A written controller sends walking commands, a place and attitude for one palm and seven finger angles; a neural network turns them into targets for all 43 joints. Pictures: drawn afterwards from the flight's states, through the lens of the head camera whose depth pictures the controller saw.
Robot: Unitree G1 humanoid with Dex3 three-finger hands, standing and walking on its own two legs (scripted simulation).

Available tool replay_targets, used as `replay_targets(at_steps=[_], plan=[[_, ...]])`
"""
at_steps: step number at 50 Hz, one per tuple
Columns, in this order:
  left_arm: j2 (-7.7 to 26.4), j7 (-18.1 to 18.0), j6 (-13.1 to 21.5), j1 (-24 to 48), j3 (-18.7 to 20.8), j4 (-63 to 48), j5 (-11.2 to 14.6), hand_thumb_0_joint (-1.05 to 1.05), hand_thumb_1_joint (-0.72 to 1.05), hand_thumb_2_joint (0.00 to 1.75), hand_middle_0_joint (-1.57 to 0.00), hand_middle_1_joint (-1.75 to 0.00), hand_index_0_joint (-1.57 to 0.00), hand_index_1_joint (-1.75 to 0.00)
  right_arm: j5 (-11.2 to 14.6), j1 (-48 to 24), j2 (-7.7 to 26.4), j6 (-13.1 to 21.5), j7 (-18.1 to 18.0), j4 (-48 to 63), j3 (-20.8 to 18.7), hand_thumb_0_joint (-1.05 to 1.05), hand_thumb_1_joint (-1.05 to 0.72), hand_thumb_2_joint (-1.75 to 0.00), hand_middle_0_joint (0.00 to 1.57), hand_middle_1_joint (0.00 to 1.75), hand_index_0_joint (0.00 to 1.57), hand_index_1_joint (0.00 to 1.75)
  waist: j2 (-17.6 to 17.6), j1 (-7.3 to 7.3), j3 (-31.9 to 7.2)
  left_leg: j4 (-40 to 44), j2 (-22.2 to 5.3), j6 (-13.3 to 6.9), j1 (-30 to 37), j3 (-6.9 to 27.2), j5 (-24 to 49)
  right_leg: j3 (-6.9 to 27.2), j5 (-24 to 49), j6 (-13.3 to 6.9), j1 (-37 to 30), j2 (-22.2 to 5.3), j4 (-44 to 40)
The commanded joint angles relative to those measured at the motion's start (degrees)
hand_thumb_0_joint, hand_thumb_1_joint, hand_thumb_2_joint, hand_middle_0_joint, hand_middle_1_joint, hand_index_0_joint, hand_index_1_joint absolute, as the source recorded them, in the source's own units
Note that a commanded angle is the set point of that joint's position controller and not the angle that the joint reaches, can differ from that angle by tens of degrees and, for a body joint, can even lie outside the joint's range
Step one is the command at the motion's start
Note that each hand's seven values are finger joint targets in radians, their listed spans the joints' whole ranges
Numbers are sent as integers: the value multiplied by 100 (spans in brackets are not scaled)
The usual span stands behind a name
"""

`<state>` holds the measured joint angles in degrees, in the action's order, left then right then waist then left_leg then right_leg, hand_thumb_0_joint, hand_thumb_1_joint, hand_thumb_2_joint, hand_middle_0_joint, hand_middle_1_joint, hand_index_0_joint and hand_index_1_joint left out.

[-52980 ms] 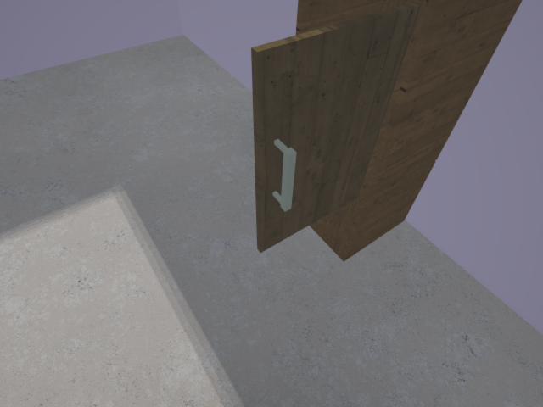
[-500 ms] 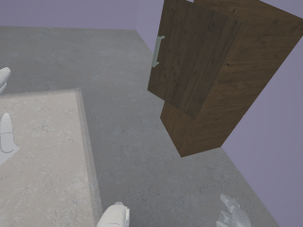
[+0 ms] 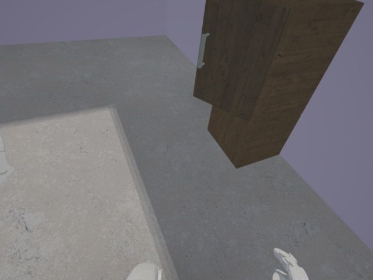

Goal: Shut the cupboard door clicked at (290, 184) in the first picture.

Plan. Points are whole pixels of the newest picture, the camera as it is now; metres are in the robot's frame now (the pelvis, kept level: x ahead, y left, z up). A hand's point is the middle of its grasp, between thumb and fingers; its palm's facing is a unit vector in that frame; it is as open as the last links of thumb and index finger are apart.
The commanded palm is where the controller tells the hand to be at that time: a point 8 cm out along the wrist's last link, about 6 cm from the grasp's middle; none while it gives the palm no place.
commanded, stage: stop stepping back and stand still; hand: left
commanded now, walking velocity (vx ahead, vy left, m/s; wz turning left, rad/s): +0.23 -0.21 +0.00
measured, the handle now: (203, 50) +1.22 +0.04 -0.01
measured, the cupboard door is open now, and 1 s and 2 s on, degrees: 31 31 31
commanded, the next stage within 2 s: let the arm hang, fingers relaxed in 1.22 s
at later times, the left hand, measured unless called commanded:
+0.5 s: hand out of the picture +0.11 +0.33 +0.20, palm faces +0.52 -0.70 -0.49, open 7.4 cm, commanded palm +0.05 +0.36 +0.20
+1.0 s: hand out of the picture +0.16 +0.36 +0.18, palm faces +0.45 -0.73 -0.51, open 7.4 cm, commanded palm +0.10 +0.39 +0.20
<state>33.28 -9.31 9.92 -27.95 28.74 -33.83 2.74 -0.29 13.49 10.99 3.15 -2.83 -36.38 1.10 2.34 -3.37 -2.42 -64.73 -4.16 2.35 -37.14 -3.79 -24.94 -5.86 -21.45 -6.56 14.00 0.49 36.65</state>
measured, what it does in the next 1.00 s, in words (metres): steps on the spot: left foot, then right foot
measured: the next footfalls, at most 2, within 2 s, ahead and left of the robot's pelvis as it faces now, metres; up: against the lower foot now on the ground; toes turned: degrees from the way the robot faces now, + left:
left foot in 0.12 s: +0.08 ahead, +0.18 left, +0.00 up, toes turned +8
right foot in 0.42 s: -0.02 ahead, -0.03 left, +0.00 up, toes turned -2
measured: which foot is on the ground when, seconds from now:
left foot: up 0.00-0.10, down 0.12-0.38, up 0.40-0.62, down 0.64-1.00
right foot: down 0.00-0.12, up 0.14-0.40, down 0.42-1.00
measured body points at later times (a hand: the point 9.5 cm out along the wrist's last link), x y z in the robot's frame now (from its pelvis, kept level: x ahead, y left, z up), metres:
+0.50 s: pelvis -0.07 +0.05 +0.01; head -0.07 +0.05 +0.46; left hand +0.08 +0.37 +0.23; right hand +0.08 -0.17 -0.10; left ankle -0.02 +0.18 -0.67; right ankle -0.10 -0.05 -0.72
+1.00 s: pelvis -0.02 +0.09 +0.02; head -0.01 +0.08 +0.47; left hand +0.13 +0.40 +0.21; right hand +0.13 -0.14 -0.09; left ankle -0.02 +0.20 -0.72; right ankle -0.06 -0.03 -0.72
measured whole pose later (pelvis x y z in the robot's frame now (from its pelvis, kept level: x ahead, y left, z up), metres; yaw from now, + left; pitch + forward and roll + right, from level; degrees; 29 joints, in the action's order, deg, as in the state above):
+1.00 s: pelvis -0.02 +0.09 +0.02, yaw +3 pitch +1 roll +0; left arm 24.0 -10.0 11.0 -34.1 24.2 -27.6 2.2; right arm 1.2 13.2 10.4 2.9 -3.9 -37.4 1.0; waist -0.6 0.9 -0.7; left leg -31.9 -3.0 0.1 -16.9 -6.0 -16.2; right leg -4.3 -20.2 -0.1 12.0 -1.4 30.8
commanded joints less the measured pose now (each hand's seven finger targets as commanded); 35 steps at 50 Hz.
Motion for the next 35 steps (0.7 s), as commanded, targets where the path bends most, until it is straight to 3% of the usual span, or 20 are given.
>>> replay_targets(at_steps=[1,4,5,6,7,8,12,17,18,19,20,21,22,23,26,29,30,32,33,35], plan=[[105,-109,77,1829,-277,-240,-32,0,90,90,-20,-30,-20,-30,118,-982,817,228,-113,962,-500,0,-90,-90,20,30,20,30,1357,484,813,43,-442,-187,934,406,-76,2519,-3322,-581,2123,-1837,-2341],[55,-176,102,1702,-425,-684,-39,0,90,90,-20,-30,-20,-30,45,-645,659,115,-300,797,-241,0,-90,-90,20,30,20,30,-823,660,582,2643,229,-151,2787,-568,-204,525,-2772,-161,2291,-890,-598],[149,-199,197,1798,-343,-1030,-12,0,90,90,-20,-30,-20,-30,38,-528,798,181,-312,882,-259,0,-90,-90,20,30,20,30,-1822,676,620,3837,-290,-362,2843,484,-1156,92,-2229,145,2438,-345,925],[329,-207,324,1644,-79,-1289,27,0,90,90,-20,-30,-20,-30,53,-514,950,251,-280,1004,-293,0,-90,-90,20,30,20,30,-3020,635,765,5268,-1682,-820,2926,3280,-1751,-210,-1762,605,3087,259,2666],[754,-118,526,1674,306,-1547,-3,0,90,90,-20,-30,-20,-30,-41,-648,865,319,-221,977,-298,0,-90,-90,20,30,20,30,-2122,578,759,6274,-2275,-1080,1892,4412,-2673,635,-971,636,2536,126,3610],[845,26,548,1595,497,-1513,-32,0,90,90,-20,-30,-20,-30,-69,-871,866,298,-129,930,-364,0,-90,-90,20,30,20,30,-1715,441,817,6385,-2180,-879,1024,4033,-3149,801,-483,634,2034,-11,3883],[265,29,481,556,391,-1595,-116,0,90,90,-20,-30,-20,-30,-93,-887,738,225,37,982,-450,0,-90,-90,20,30,20,30,-2514,226,207,5747,-1295,-444,486,797,-1915,-140,-7,563,232,161,2259],[112,-50,27,-285,226,-570,37,0,90,90,-20,-30,-20,-30,-8,-650,597,59,-74,1039,-339,0,-90,-90,20,30,20,30,-1658,255,-225,4537,-898,-195,582,166,-1399,-570,-925,340,-1495,589,-592],[244,-65,-44,-266,309,-463,1,0,90,90,-20,-30,-20,-30,15,-569,571,27,-79,959,-349,0,-90,-90,20,30,20,30,-749,257,-270,3321,-548,-188,425,-141,-1094,-35,-899,145,-1594,180,-1259],[355,-91,-98,-158,371,-411,-25,0,90,90,-20,-30,-20,-30,68,-431,494,-18,-56,888,-375,0,-90,-90,20,30,20,30,579,333,-163,1598,-135,-206,-73,-356,-425,1441,-927,-320,-1368,-845,-1830],[630,-115,-32,259,516,-648,-7,0,90,90,-20,-30,-20,-30,69,-557,575,14,-58,905,-358,0,-90,-90,20,30,20,30,1075,351,74,150,97,-172,-786,97,-191,2944,-835,-763,-971,-1850,-2475],[891,-202,120,280,910,-508,-5,0,90,90,-20,-30,-20,-30,-56,-561,657,148,-87,864,-308,0,-90,-90,20,30,20,30,312,404,162,-168,-8,-130,-639,257,13,2907,426,-861,-667,-2010,-2423],[475,-264,186,313,560,-208,24,0,90,90,-20,-30,-20,-30,15,-444,489,238,-98,818,-309,0,-90,-90,20,30,20,30,767,454,-234,1,-78,-111,-700,375,-121,2978,-643,-806,-880,-2075,-2253],[61,-203,122,274,166,-91,13,0,90,90,-20,-30,-20,-30,108,-427,707,216,-126,799,-468,0,-90,-90,20,30,20,30,1026,442,183,-11,-110,-89,-511,403,266,2989,-1186,-722,-346,-1830,-2392],[166,-205,207,937,74,-537,-45,0,90,90,-20,-30,-20,-30,94,-764,683,190,-267,755,-377,0,-90,-90,20,30,20,30,632,427,546,1422,-268,-187,664,164,374,1699,-361,-449,395,-1629,-2088],[184,-326,344,1058,5,-933,-124,0,90,90,-20,-30,-20,-30,16,-676,626,400,-368,716,-346,0,-90,-90,20,30,20,30,-28,440,141,3278,222,-242,2448,-505,1103,812,52,-60,437,-1091,-1338],[212,-337,401,1042,16,-1133,-108,0,90,90,-20,-30,-20,-30,41,-616,706,460,-381,768,-407,0,-90,-90,20,30,20,30,-467,466,65,3651,90,-284,2920,-301,1128,698,233,130,580,-937,-813],[297,-343,478,712,238,-1436,-121,0,90,90,-20,-30,-20,-30,82,-596,926,478,-346,950,-484,0,-90,-90,20,30,20,30,-1971,369,-222,4345,-1215,-833,3413,1686,2100,201,-90,674,1177,-161,677],[316,-299,511,399,385,-1020,-73,0,90,90,-20,-30,-20,-30,28,-567,731,497,-308,812,-400,0,-90,-90,20,30,20,30,-2009,475,-190,4796,-1467,-979,3081,2140,1897,237,-799,733,1148,-56,1098],[396,-230,549,231,556,-1130,-75,0,90,90,-20,-30,-20,-30,-14,-589,701,533,-217,779,-387,0,-90,-90,20,30,20,30,-1935,451,-54,4924,-1459,-1049,2338,1891,1390,414,-656,741,699,-198,1038]])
